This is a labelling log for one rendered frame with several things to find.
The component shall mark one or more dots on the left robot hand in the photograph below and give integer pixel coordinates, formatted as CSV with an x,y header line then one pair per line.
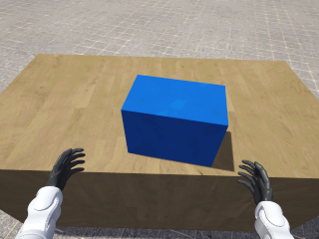
x,y
62,171

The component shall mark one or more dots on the robot left forearm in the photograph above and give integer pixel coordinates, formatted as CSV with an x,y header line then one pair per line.
x,y
43,212

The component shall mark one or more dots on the pedestal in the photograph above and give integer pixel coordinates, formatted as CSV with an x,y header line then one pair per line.
x,y
63,101

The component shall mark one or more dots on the robot right forearm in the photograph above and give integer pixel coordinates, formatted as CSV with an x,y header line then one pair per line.
x,y
270,222

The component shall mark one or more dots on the right robot hand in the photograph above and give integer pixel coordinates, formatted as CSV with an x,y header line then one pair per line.
x,y
260,185

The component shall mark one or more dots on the carton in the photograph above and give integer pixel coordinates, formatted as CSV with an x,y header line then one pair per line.
x,y
174,119

